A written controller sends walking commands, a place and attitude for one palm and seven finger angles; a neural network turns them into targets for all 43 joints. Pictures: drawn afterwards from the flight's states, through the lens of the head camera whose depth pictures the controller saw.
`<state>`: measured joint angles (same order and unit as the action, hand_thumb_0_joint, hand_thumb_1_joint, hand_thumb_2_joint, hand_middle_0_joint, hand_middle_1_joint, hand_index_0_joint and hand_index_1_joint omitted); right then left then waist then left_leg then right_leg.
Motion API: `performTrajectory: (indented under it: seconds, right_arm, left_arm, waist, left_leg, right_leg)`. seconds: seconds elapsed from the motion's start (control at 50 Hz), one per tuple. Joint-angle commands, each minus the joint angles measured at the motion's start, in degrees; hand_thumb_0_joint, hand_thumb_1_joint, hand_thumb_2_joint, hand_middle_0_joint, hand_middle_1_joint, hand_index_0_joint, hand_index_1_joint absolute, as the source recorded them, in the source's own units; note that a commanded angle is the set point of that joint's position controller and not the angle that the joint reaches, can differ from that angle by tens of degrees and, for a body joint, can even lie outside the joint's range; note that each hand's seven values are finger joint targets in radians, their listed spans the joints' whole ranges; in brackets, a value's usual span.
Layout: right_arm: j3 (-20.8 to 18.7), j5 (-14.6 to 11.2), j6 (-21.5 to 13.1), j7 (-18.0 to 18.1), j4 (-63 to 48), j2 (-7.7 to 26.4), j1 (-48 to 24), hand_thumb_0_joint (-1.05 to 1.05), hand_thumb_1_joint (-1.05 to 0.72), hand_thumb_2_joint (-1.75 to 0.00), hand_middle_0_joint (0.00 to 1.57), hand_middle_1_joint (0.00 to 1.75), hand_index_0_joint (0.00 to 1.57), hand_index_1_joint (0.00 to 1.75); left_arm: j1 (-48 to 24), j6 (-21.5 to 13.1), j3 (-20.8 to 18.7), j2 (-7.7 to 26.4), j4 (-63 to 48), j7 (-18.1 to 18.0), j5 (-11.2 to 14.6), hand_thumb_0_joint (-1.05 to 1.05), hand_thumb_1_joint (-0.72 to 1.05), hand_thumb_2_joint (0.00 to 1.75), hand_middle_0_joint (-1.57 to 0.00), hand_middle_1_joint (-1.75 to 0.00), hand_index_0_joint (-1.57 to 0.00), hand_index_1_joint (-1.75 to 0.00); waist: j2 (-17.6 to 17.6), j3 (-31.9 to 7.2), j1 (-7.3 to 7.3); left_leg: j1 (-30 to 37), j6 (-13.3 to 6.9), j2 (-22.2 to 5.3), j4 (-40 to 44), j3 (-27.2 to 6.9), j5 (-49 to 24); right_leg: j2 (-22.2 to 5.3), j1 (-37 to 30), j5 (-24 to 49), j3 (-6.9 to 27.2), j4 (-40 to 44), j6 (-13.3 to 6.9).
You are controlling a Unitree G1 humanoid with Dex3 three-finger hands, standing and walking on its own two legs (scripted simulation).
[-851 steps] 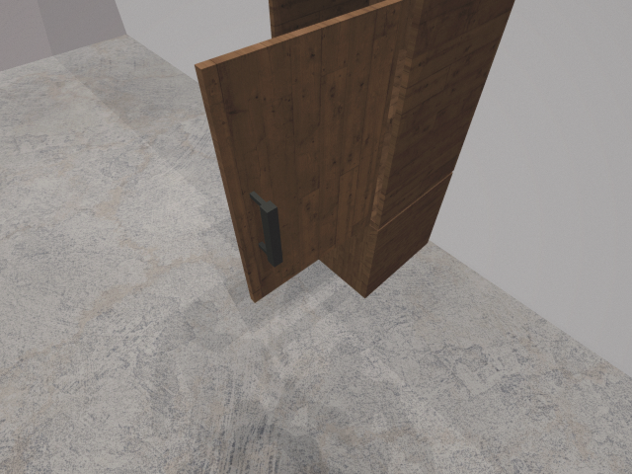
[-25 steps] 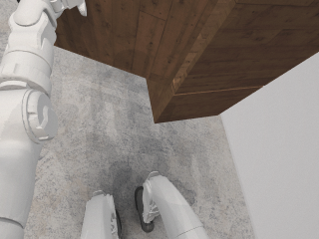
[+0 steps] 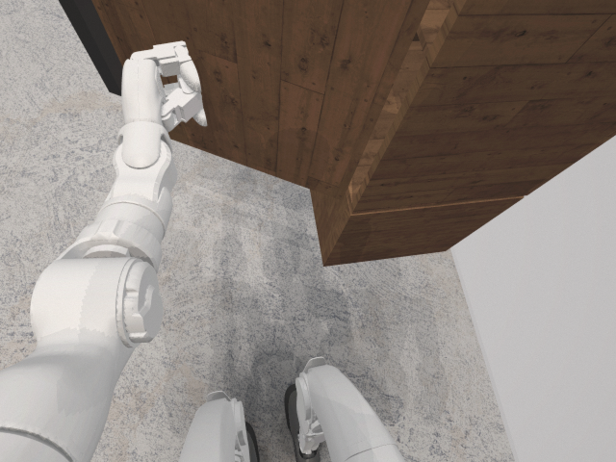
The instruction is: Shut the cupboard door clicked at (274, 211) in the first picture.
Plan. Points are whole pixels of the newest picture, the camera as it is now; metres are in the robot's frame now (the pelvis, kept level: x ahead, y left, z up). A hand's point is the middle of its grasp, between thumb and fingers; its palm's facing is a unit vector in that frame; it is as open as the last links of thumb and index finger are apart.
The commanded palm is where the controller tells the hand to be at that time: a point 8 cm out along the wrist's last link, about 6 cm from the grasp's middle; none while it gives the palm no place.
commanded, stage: pull the fist back off the door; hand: left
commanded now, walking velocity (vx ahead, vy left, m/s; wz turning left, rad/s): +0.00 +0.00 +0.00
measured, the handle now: (106, 32) +0.68 +0.14 +0.04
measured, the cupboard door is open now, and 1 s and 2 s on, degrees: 62 62 62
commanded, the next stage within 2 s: draw the hand back to the body in 0.30 s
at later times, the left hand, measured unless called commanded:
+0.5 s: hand (195, 127) +0.51 +0.05 +0.05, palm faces -0.08 -1.00 -0.04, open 3.1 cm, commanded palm +0.46 +0.11 +0.07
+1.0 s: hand (40, 226) +0.36 +0.15 +0.15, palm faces -0.06 -0.99 -0.10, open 3.1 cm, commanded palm +0.33 +0.21 +0.17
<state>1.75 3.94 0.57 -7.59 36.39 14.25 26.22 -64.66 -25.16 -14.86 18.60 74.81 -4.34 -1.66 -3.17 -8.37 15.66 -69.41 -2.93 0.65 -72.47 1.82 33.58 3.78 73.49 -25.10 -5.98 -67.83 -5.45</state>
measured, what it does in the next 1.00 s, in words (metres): rises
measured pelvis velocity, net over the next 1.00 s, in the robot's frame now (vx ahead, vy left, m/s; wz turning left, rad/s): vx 0.03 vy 0.02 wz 0.01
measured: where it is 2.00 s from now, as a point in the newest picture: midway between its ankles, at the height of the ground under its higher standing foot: outside the picture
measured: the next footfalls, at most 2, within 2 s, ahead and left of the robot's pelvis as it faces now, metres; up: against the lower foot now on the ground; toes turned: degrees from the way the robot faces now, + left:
none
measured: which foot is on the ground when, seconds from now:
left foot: down 0.00-1.00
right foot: down 0.00-1.00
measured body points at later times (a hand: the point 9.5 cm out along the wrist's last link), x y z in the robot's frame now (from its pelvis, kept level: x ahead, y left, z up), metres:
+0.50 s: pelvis -0.01 +0.00 +0.00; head +0.14 +0.01 +0.42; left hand +0.51 +0.10 +0.06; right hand +0.03 -0.25 -0.12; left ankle -0.01 +0.09 -0.62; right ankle +0.05 -0.07 -0.62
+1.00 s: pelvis +0.03 +0.02 +0.09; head +0.07 +0.02 +0.53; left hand +0.36 +0.21 +0.16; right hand +0.17 -0.24 +0.00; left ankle -0.01 +0.09 -0.62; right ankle +0.05 -0.07 -0.62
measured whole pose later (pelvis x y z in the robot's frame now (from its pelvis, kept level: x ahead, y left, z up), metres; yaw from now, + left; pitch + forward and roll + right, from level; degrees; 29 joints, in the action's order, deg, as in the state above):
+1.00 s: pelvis +0.03 +0.02 +0.09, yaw +1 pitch +9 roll -1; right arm -0.6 -3.1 3.0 1.4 29.3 15.1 14.3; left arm -8.7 -16.0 -1.3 13.2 19.9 3.7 7.7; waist -1.0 -5.2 2.2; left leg -29.3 -4.1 2.8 -45.3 2.3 25.7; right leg 3.2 34.1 -19.4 -2.9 -43.8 -3.5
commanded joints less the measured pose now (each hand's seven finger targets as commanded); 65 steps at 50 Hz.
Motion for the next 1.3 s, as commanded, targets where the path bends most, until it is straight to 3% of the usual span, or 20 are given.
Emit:
performTrajectory:
  seconds: [0.0, 0.08, 0.18, 0.24, 0.3, 0.4, 0.44, 0.48, 0.56, 0.64, 0.7, 0.76, 0.82, 0.9, 0.92, 0.94, 0.98, 1.02, 1.08, 1.28]
  right_arm:
    - [-4.7, -0.1, -1.1, 0.7, -2.4, 9.9, 10.2, 0.0, -0.9, -0.9, 0.2, 0.3, 0.2, 0.3]
    - [-5.4, -0.2, -0.8, 0.7, -1.5, 9.9, 8.6, 0.0, -0.9, -0.9, 0.2, 0.3, 0.2, 0.3]
    - [-5.3, -0.8, 0.0, 1.4, -2.4, 10.1, 5.9, 0.0, -0.9, -0.9, 0.2, 0.3, 0.2, 0.3]
    - [-5.1, -0.9, 0.2, 1.9, -2.3, 9.9, 4.6, 0.0, -0.9, -0.9, 0.2, 0.3, 0.2, 0.3]
    - [-5.2, -0.7, -0.2, 2.2, -2.2, 9.9, 3.9, 0.0, -0.9, -0.9, 0.2, 0.3, 0.2, 0.3]
    - [-4.9, -0.8, 0.0, 2.1, -1.5, 10.1, 3.5, 0.0, -0.9, -0.9, 0.2, 0.3, 0.2, 0.3]
    - [-4.9, -1.1, 0.3, 2.2, -3.7, 10.5, 3.1, 0.0, -0.9, -0.9, 0.2, 0.3, 0.2, 0.3]
    - [-4.9, -1.7, 0.8, 2.3, -6.0, 10.0, 2.6, 0.0, -0.9, -0.9, 0.2, 0.3, 0.2, 0.3]
    - [-4.7, -3.5, 1.8, 3.1, -9.5, 9.0, 1.4, 0.0, -0.9, -0.9, 0.2, 0.3, 0.2, 0.3]
    - [-4.6, -4.9, 1.3, 4.9, -10.6, 8.5, -1.0, 0.0, -0.9, -0.9, 0.2, 0.3, 0.2, 0.3]
    - [-4.5, -5.4, 0.2, 6.0, -10.8, 7.9, -2.7, 0.0, -0.9, -0.9, 0.2, 0.3, 0.2, 0.3]
    - [-4.1, -6.1, -0.3, 6.6, -11.2, 7.8, -4.4, 0.0, -0.9, -0.9, 0.2, 0.3, 0.2, 0.3]
    - [-3.7, -6.8, -0.4, 7.1, -12.4, 7.6, -6.9, 0.0, -0.9, -0.9, 0.2, 0.3, 0.2, 0.3]
    - [-3.4, -7.5, -1.5, 7.9, -14.9, 7.0, -10.5, 0.0, -0.9, -0.9, 0.2, 0.3, 0.2, 0.3]
    - [-3.9, -7.4, -0.1, 9.0, -16.1, 5.1, -14.9, 0.0, -0.9, -0.9, 0.2, 0.3, 0.2, 0.3]
    - [-3.7, -7.5, 0.2, 9.8, -16.8, 4.8, -15.7, 0.0, -0.9, -0.9, 0.2, 0.3, 0.2, 0.3]
    - [-3.1, -7.3, 0.5, 11.2, -16.0, 5.0, -16.9, 0.0, -0.9, -0.9, 0.2, 0.3, 0.2, 0.3]
    - [-2.6, -7.1, 0.6, 12.1, -15.5, 4.7, -17.7, 0.0, -0.9, -0.9, 0.2, 0.3, 0.2, 0.3]
    - [-1.9, -7.0, -0.1, 12.9, -14.9, 4.1, -18.7, 0.0, -0.9, -0.9, 0.2, 0.3, 0.2, 0.3]
    - [-0.9, -5.2, -3.6, 11.4, -14.0, 4.3, -20.0, 0.0, -0.9, -0.9, 0.2, 0.3, 0.2, 0.3]
  left_arm:
    - [-25.5, -7.9, 2.2, 3.6, -18.1, -0.6, 1.4, 0.0, 0.9, 0.9, -1.3, -1.5, -1.3, -1.5]
    - [-21.6, -10.4, 4.7, 0.8, -18.1, -1.1, 0.4, 0.0, 0.9, 0.9, -1.3, -1.5, -1.3, -1.5]
    - [-19.3, -9.8, 4.9, 0.1, -18.5, -2.0, 1.1, 0.0, 0.9, 0.9, -1.3, -1.5, -1.3, -1.5]
    - [-21.2, -10.1, 4.8, 0.8, -17.6, -2.4, 1.2, 0.0, 0.9, 0.9, -1.3, -1.5, -1.3, -1.5]
    - [-22.4, -11.5, 5.8, 0.1, -18.6, -2.6, 0.9, 0.0, 0.9, 0.9, -1.3, -1.5, -1.3, -1.5]
    - [-19.5, -9.9, 7.0, -2.1, -11.6, -2.2, 0.6, 0.0, 0.9, 0.9, -1.3, -1.5, -1.3, -1.5]
    - [-14.0, -9.4, 1.9, 3.5, -16.4, -2.0, 1.5, 0.0, 0.9, 0.9, -1.3, -1.5, -1.3, -1.5]
    - [-9.0, -9.2, 0.9, 4.6, -22.6, -0.9, 2.3, 0.0, 0.9, 0.9, -1.3, -1.5, -1.3, -1.5]
    - [1.9, -6.5, 4.1, 1.6, -32.4, 1.7, 4.5, 0.0, 0.9, 0.9, -1.3, -1.5, -1.3, -1.5]
    - [7.8, -4.8, 5.3, 1.0, -43.3, 3.7, 8.2, 0.0, 0.9, 0.9, -1.3, -1.5, -1.3, -1.5]
    - [15.6, -4.7, 7.2, -0.4, -49.5, 5.7, 9.6, 0.0, 0.9, 0.9, -1.3, -1.5, -1.3, -1.5]
    - [23.2, -2.9, 9.7, -1.7, -50.6, 8.0, 9.9, 0.0, 0.9, 0.9, -1.3, -1.5, -1.3, -1.5]
    - [31.2, 0.2, 8.6, -0.4, -52.5, 10.1, 11.5, 0.0, 0.9, 0.9, -1.27, -1.47, -1.27, -1.47]
    - [39.0, 2.0, 8.9, 0.2, -65.7, 12.3, 13.6, 0.0, 0.9, 0.9, -1.16, -1.35, -1.16, -1.35]
    - [40.7, 5.2, 13.1, 1.4, -70.3, 8.3, 8.6, 0.0, 0.9, 0.9, -1.13, -1.32, -1.13, -1.32]
    - [41.6, 7.5, 13.6, 0.2, -73.4, 5.9, 8.3, 0.0, 0.9, 0.9, -1.11, -1.29, -1.11, -1.29]
    - [44.9, 10.7, 12.6, 1.8, -75.4, 3.1, 7.2, 0.0, 0.9, 0.9, -1.05, -1.23, -1.05, -1.23]
    - [47.6, 13.0, 10.7, 3.4, -77.9, 1.4, 6.6, 0.0, 0.9, 0.9, -1.0, -1.17, -1.0, -1.17]
    - [50.8, 15.5, 9.8, 3.9, -83.0, 0.4, 6.0, 0.0, 0.9, 0.9, -0.92, -1.08, -0.92, -1.08]
    - [67.8, 19.9, 6.0, 4.8, -97.3, -0.6, 5.2, 0.0, 0.9, 0.9, -0.64, -0.78, -0.64, -0.78]
  waist:
    - [-3.9, -33.3, 0.64]
    - [-5.1, -34.1, 0.22]
    - [-2.6, -33.3, -0.88]
    - [0.2, -30.0, 0.14]
    - [-2.1, -33.0, 0.06]
    - [-0.9, -28.9, 0.55]
    - [-1.9, -34.4, -3.84]
    - [-3.4, -40.2, -6.58]
    - [4.2, -34.9, -7.68]
    - [8.1, -27.5, -8.46]
    - [5.1, -24.9, -9.63]
    - [2.8, -17.5, -10.25]
    - [3.7, -13.4, -11.82]
    - [1.2, -15.3, -13.75]
    - [2.5, -17.4, -15.45]
    - [3.0, -13.0, -14.21]
    - [2.3, -8.1, -14.54]
    - [3.8, -7.0, -14.92]
    - [-0.3, -5.8, -15.6]
    - [-1.7, -1.0, -17.06]
  left_leg:
    - [10.3, 0.5, 0.8, 5.8, -4.0, -18.6]
    - [16.1, 1.1, 0.5, 6.0, -4.9, -22.6]
    - [14.4, 0.9, 0.9, 6.9, -4.5, -19.0]
    - [11.0, 0.5, 1.1, 6.9, -4.2, -15.8]
    - [13.7, 0.7, 1.1, 6.7, -4.9, -17.2]
    - [13.1, 1.0, 0.8, 7.1, -5.8, -16.2]
    - [14.5, 1.2, 1.2, 8.8, -4.4, -17.7]
    - [19.0, 1.5, 1.1, 10.3, -3.9, -22.5]
    - [19.4, 0.8, 1.0, 15.4, -2.7, -21.4]
    - [21.8, 0.3, 1.0, 20.4, -1.4, -16.0]
    - [27.4, 0.3, 0.9, 23.5, -1.0, -18.2]
    - [30.3, 0.5, 0.8, 26.5, -1.3, -18.0]
    - [32.2, 0.6, 0.7, 29.2, -1.4, -17.6]
    - [39.4, 0.8, 0.2, 31.7, -2.5, -24.9]
    - [42.6, 1.3, -0.3, 35.7, -2.3, -24.8]
    - [43.2, 1.1, -0.6, 37.0, -2.2, -23.9]
    - [45.1, 1.1, -1.2, 39.9, -3.2, -23.6]
    - [47.7, 1.0, -1.1, 41.7, -3.1, -24.8]
    - [53.5, 1.5, -1.5, 44.5, -3.5, -30.3]
    - [63.9, 4.8, -3.4, 50.2, -5.5, -47.7]
  right_leg:
    - [-2.2, -30.1, 19.9, 9.4, 7.7, 4.0]
    - [-2.2, -27.0, 22.3, 7.8, 6.3, 4.1]
    - [-2.5, -28.8, 19.0, 8.3, 7.4, 4.2]
    - [-2.6, -29.3, 16.4, 9.0, 8.3, 4.5]
    - [-2.7, -28.2, 17.4, 8.6, 7.2, 4.3]
    - [-2.5, -24.3, 15.0, 7.5, 6.9, 4.2]
    - [-2.6, -31.1, 17.0, 8.3, 7.5, 3.8]
    - [-2.5, -35.9, 22.1, 8.2, 7.4, 3.7]
    - [-2.3, -45.3, 23.9, 8.9, 12.8, 4.2]
    - [-2.7, -49.5, 16.8, 10.4, 20.5, 4.9]
    - [-2.7, -51.2, 19.5, 9.4, 22.3, 4.8]
    - [-3.0, -49.7, 18.2, 8.8, 24.6, 4.5]
    - [-3.4, -50.8, 16.6, 8.5, 27.1, 4.4]
    - [-3.2, -54.9, 23.7, 6.7, 26.6, 3.9]
    - [-4.7, -59.9, 20.8, 9.6, 29.8, 3.9]
    - [-4.7, -59.4, 20.0, 9.4, 31.8, 4.1]
    - [-4.6, -60.0, 19.4, 8.6, 33.9, 3.9]
    - [-4.8, -62.9, 21.0, 8.6, 36.0, 4.0]
    - [-4.8, -65.4, 24.5, 7.5, 38.1, 3.5]
    - [-4.1, -69.7, 29.1, 5.0, 44.0, 3.4]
